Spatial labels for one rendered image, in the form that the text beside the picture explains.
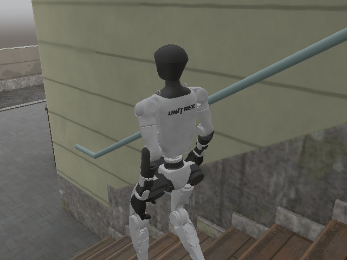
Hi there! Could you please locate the robot left hand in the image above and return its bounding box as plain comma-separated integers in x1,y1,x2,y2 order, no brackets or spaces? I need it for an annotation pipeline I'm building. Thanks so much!
130,194,156,220

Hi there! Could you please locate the robot right hand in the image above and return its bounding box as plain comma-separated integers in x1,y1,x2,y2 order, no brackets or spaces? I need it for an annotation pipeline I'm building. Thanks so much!
185,150,203,166

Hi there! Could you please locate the robot left forearm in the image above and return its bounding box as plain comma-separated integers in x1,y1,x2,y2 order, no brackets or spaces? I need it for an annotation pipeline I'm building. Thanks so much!
135,147,157,200

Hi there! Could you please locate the left robot thigh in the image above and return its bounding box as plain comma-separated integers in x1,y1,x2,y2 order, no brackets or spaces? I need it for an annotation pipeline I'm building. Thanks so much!
130,176,168,230

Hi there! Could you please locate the robot right upper arm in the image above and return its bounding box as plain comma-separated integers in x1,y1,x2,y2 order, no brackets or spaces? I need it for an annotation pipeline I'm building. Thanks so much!
188,87,214,137

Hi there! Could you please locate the robot thigh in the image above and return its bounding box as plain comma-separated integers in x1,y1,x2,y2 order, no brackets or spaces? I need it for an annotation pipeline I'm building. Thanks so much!
169,161,204,227
130,176,168,230

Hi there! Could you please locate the robot left upper arm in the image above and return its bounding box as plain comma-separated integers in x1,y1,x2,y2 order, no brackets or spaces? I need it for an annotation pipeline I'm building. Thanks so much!
134,96,163,162

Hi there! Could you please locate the robot right forearm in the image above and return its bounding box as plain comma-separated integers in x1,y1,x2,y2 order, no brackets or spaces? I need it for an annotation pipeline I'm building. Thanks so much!
193,131,214,157

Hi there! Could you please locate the right robot thigh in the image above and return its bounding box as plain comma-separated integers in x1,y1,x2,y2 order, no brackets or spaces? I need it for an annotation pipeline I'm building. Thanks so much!
169,161,204,227

